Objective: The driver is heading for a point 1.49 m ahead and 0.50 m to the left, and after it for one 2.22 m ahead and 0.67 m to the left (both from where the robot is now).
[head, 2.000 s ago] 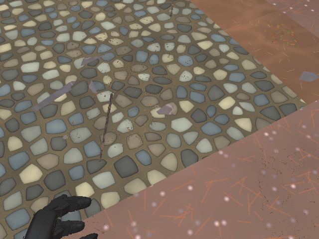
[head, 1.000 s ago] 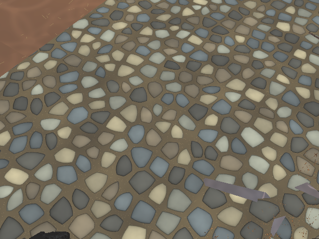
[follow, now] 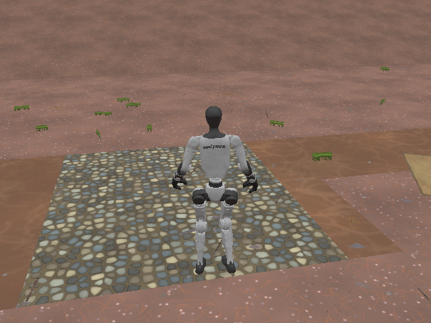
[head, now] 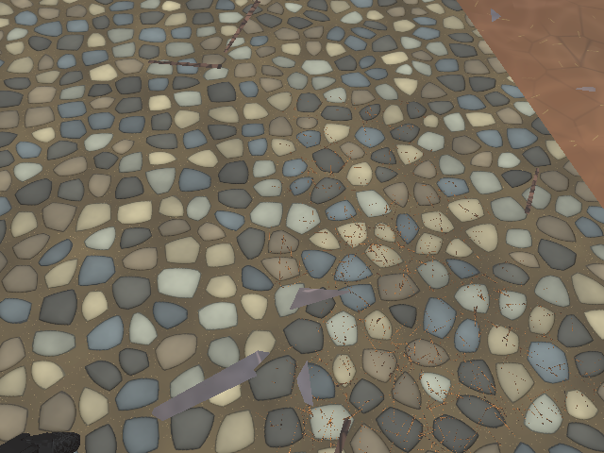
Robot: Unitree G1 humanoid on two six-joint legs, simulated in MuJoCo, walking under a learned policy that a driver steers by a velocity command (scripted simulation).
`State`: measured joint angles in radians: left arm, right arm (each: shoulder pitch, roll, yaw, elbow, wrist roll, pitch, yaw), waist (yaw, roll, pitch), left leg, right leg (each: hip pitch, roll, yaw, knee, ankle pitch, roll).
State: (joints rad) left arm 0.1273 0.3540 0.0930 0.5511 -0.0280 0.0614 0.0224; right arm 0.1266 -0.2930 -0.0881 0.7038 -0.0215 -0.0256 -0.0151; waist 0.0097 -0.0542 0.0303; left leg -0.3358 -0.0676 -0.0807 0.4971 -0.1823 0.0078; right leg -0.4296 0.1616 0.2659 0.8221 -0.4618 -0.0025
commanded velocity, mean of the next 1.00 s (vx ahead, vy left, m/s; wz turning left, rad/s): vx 0.65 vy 0.00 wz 0.40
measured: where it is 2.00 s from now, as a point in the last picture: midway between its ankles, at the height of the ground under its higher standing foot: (88, 191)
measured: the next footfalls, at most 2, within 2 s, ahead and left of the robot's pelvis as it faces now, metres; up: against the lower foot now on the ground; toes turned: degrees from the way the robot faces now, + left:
right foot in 0.32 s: +0.01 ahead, -0.14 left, +0.00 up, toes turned -5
left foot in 0.74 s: +0.40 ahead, +0.07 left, +0.00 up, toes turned +20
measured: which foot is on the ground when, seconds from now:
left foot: down 0.00-0.30, up 0.32-0.72, down 0.74-1.00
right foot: up 0.00-0.30, down 0.32-0.76, up 0.78-1.00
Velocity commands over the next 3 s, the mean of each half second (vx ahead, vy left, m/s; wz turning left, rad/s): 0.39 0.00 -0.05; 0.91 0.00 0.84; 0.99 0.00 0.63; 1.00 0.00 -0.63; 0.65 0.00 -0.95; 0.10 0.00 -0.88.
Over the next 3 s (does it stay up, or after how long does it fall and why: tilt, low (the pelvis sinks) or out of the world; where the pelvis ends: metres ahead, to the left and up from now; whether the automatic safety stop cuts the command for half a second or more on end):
stays up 1.61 0.81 0.00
